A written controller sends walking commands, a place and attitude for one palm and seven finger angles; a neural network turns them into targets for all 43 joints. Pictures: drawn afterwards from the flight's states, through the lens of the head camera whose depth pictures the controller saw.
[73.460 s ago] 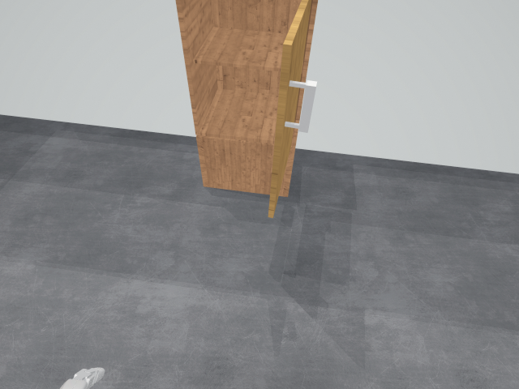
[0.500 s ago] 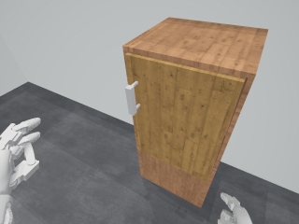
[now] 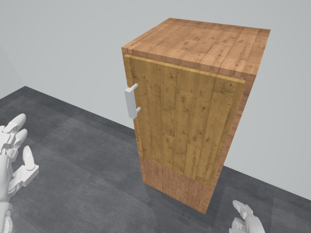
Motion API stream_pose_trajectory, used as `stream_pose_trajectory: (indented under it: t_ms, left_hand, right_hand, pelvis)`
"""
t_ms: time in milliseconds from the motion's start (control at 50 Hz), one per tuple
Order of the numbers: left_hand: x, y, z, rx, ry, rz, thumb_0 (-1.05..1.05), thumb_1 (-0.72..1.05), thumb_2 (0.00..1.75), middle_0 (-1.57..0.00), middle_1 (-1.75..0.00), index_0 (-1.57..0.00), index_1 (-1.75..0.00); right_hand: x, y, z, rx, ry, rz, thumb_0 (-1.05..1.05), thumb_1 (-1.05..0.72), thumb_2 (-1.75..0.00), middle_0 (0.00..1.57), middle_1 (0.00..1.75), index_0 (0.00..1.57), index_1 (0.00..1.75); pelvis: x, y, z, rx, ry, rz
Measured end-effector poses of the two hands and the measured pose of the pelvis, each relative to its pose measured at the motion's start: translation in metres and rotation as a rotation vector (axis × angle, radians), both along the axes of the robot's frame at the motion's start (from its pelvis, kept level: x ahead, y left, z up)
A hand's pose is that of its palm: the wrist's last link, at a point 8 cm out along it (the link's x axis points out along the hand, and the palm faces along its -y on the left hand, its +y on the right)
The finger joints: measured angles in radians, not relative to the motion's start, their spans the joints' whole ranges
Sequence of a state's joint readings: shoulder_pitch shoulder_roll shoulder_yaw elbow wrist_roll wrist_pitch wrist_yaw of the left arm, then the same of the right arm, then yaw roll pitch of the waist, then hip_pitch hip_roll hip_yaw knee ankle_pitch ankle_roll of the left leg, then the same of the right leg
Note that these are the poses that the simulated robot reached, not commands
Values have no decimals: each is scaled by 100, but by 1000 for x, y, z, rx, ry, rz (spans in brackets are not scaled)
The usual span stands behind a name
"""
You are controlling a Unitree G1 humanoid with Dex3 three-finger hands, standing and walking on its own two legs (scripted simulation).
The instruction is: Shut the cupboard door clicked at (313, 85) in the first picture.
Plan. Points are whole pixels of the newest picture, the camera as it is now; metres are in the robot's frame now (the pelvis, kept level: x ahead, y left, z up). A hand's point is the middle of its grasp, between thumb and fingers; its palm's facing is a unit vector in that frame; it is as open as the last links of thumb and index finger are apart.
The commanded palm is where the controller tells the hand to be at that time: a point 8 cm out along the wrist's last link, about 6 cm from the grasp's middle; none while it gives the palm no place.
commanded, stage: step back with the hand held close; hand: left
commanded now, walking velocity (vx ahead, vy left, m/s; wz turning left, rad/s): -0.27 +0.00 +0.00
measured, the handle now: (134, 100) +0.59 +0.16 +0.02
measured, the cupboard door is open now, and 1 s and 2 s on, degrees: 0 0 0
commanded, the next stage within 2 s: stop stepping back and stand still in 1.28 s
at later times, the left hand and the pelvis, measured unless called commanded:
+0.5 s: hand (25, 174) +0.17 +0.27 +0.16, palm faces +0.37 -0.79 -0.49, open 7.4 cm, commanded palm +0.12 +0.31 +0.17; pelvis -0.03 +0.01 -0.01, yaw -2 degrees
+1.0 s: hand out of the picture +0.08 +0.30 +0.16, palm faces +0.49 -0.74 -0.46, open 7.4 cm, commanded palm +0.02 +0.33 +0.17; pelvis -0.11 +0.03 -0.03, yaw +2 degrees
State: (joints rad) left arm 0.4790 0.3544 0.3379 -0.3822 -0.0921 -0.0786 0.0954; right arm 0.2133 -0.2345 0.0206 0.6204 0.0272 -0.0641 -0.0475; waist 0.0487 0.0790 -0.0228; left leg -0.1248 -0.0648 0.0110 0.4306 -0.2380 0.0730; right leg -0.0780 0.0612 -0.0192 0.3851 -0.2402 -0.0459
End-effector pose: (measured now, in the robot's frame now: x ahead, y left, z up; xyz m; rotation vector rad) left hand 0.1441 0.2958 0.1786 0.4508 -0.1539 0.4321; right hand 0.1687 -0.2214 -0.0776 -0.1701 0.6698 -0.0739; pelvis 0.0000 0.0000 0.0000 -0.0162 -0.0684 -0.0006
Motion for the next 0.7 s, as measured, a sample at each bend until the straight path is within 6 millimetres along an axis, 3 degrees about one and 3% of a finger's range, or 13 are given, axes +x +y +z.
stream_pose_trajectory:
  t_ms: [240,340,460,700]
  left_hand:
    - [14,3,-9,50,45,-33,1,89,90,-21,-30,-21,-30]
    - [14,2,-2,95,36,-83,1,89,90,-21,-30,-22,-30]
    - [-3,11,5,132,-6,-95,1,89,90,-22,-30,-22,-30]
    - [-54,33,-16,98,-37,-32,1,89,90,-22,-30,-22,-30]
  right_hand:
    - [-14,-21,-10,-38,84,-89,1,-91,-90,20,30,20,30]
    - [-24,-23,-7,-52,92,-128,1,-91,-90,20,30,20,30]
    - [-39,-18,-1,-58,72,-149,1,-91,-90,20,30,20,30]
    - [-89,-2,-2,-112,78,-110,1,-91,-90,20,30,20,30]
  pelvis:
    - [-3,5,-3,-3,76,-15]
    - [-10,8,-6,4,82,-24]
    - [-25,13,-9,3,79,-32]
    - [-68,25,-16,-18,59,-10]
